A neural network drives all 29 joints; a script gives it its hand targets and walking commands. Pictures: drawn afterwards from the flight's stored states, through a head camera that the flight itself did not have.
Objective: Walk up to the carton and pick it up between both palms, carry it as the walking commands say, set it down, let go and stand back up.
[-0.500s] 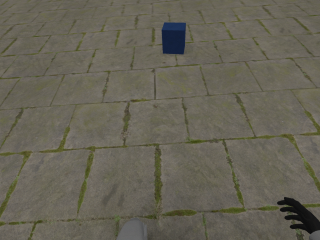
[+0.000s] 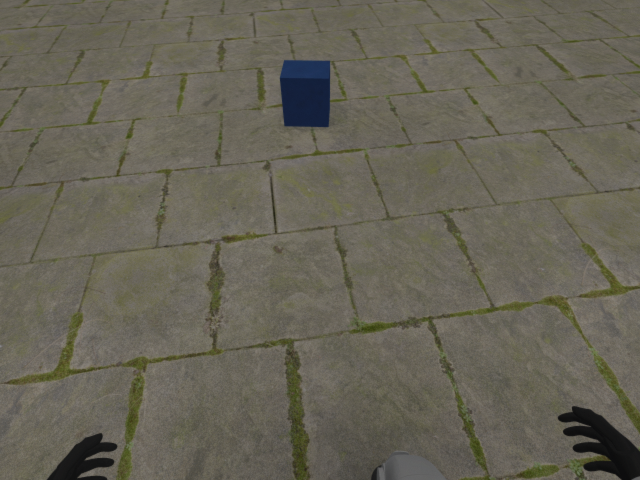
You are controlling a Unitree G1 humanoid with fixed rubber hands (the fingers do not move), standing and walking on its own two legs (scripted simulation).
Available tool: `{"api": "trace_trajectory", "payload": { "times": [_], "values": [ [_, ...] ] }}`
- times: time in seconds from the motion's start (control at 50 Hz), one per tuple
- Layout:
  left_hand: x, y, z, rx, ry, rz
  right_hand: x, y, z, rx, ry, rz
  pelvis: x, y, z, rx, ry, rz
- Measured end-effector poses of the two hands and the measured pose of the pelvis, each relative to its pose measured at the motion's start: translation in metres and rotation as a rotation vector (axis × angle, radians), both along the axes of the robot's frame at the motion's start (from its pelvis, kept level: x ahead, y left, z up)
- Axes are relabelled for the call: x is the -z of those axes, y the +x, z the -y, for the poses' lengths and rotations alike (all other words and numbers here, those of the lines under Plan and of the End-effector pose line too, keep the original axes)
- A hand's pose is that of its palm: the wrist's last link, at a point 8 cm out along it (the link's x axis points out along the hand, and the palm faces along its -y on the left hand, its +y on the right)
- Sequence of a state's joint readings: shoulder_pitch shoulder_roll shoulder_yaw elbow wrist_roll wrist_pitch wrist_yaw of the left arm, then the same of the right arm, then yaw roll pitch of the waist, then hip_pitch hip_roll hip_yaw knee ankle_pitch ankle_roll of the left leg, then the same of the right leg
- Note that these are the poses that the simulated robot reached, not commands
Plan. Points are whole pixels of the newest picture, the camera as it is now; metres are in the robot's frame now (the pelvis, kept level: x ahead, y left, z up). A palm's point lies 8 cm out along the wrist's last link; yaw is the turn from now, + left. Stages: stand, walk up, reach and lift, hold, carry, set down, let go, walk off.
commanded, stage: walk up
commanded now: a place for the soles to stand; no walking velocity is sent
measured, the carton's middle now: (306, 94) +2.03 +0.06 -0.63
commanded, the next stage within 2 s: none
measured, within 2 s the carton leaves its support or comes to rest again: neither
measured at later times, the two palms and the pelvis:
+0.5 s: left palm (101, 350) +0.32 +0.36 -0.10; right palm (518, 311) +0.35 -0.29 -0.07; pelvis +0.23 +0.03 -0.02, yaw -2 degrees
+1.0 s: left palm (145, 239) +0.52 +0.34 -0.07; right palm (494, 222) +0.55 -0.33 -0.08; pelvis +0.45 +0.00 -0.01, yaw -2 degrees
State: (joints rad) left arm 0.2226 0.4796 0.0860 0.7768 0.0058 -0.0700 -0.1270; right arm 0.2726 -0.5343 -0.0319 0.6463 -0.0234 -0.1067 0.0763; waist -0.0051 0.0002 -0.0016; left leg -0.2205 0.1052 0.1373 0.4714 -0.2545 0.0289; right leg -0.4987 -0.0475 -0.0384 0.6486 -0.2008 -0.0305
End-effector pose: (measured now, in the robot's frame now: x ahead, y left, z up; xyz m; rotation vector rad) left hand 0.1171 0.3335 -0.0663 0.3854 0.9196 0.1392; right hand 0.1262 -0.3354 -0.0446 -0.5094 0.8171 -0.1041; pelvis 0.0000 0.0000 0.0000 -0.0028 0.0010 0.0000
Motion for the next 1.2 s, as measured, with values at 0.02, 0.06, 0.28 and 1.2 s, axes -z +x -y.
{"api": "trace_trajectory", "payload": {
  "times": [0.02,0.06,0.28,1.2],
  "values": [
    [0.001,0.006,0.002,-0.007,0.010,-0.006,0.005,0.009,0.004,0.001,0.006,-0.002,0.003,0.010,0.004,0.001,0.008,-0.001],
    [0.008,0.014,0.004,-0.028,0.040,-0.006,0.021,0.031,0.014,0.001,0.013,-0.001,0.016,0.030,0.013,0.001,0.028,0.004],
    [-0.002,0.046,-0.004,-0.070,0.096,-0.141,0.034,0.130,-0.010,0.003,0.093,-0.023,0.007,0.126,0.007,0.015,-0.006,-0.002],
    [0.035,0.494,-0.032,-0.011,0.035,-0.109,0.032,0.520,-0.036,0.055,0.028,-0.035,0.023,0.539,-0.030,0.043,-0.043,0.001]
  ]
}}
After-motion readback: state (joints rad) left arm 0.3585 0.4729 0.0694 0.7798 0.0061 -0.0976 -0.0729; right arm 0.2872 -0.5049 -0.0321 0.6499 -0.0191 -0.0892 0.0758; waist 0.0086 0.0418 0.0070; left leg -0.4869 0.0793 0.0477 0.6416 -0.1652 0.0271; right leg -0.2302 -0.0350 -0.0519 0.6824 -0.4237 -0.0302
